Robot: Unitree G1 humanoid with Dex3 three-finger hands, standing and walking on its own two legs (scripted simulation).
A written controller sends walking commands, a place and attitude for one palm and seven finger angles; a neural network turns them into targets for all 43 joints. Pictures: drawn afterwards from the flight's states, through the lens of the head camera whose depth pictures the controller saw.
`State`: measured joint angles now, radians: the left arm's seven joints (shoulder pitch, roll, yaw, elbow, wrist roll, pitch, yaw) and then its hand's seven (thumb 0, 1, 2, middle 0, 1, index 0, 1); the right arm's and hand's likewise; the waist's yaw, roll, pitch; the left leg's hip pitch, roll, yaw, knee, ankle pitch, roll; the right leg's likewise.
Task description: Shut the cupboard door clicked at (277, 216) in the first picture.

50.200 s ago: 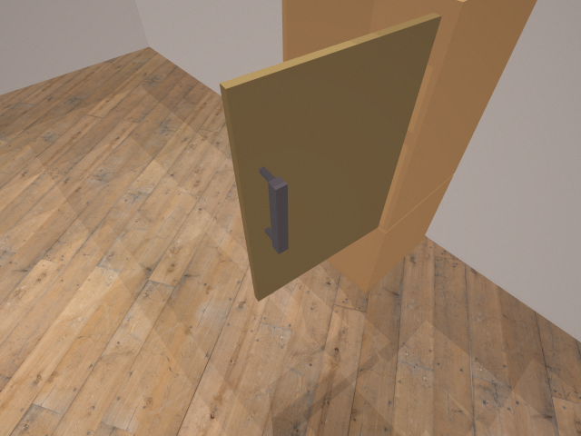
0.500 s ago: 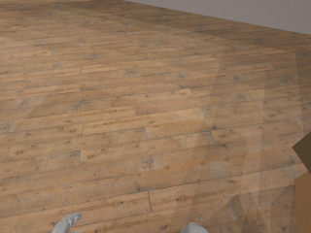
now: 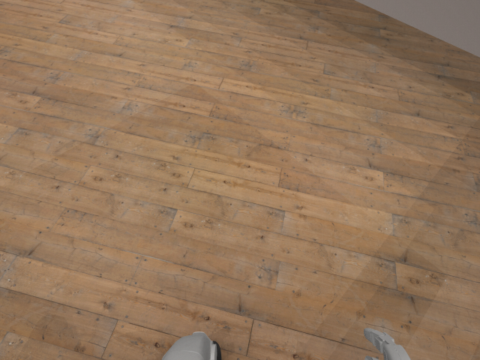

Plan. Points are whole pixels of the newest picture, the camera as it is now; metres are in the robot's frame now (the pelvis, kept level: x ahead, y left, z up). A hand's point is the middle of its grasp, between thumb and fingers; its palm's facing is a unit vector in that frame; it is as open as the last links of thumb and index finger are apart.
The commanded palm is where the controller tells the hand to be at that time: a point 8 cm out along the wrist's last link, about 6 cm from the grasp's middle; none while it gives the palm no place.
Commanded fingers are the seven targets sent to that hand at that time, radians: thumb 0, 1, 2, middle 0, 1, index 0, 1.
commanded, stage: turn to face it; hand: left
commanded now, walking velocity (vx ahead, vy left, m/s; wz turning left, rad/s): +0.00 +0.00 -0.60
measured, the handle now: out of the picture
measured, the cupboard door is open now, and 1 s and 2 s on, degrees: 32 32 32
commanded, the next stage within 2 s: none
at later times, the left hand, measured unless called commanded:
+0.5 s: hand (153, 343) +0.15 +0.17 -0.15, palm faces -0.14 -0.97 -0.21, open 7.3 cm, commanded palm none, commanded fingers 0.00 0.90 0.90 -0.20 -0.30 -0.20 -0.30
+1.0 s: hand (163, 266) +0.29 +0.18 -0.15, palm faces -0.42 -0.88 -0.21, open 7.3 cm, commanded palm none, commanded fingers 0.00 0.90 0.90 -0.20 -0.30 -0.20 -0.30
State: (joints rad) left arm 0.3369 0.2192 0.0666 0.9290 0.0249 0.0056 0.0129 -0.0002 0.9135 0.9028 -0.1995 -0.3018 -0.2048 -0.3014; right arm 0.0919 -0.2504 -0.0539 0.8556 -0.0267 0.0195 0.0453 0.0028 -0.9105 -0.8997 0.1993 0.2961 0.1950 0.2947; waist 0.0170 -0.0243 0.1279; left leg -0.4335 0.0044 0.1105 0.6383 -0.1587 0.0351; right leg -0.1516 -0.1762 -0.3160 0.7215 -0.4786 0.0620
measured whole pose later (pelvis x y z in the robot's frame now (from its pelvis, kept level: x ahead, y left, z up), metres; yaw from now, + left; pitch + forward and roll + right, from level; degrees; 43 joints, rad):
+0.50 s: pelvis +0.07 -0.01 +0.01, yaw -12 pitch +0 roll +0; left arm 0.26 0.17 0.07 0.92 0.03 0.06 -0.02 0.00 0.91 0.90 -0.20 -0.30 -0.20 -0.30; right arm 0.18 -0.19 -0.05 0.95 -0.02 0.03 -0.02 -0.01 -0.92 -0.90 0.21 0.30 0.20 0.30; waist 0.02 0.02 0.06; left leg -0.24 0.09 0.28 0.60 -0.36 0.04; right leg -0.28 -0.02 -0.07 0.61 -0.27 0.01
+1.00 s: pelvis +0.11 +0.03 +0.02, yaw -29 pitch +0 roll -2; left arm 0.18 0.27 0.10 0.89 0.03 0.09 -0.02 0.00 0.91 0.90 -0.20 -0.30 -0.20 -0.30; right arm 0.19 -0.18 -0.01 0.87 -0.03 0.01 -0.03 0.00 -0.91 -0.90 0.20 0.30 0.20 0.30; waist 0.01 -0.04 0.08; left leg -0.28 0.07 0.09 0.56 -0.29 0.02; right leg -0.44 0.04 0.04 1.05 -0.51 0.04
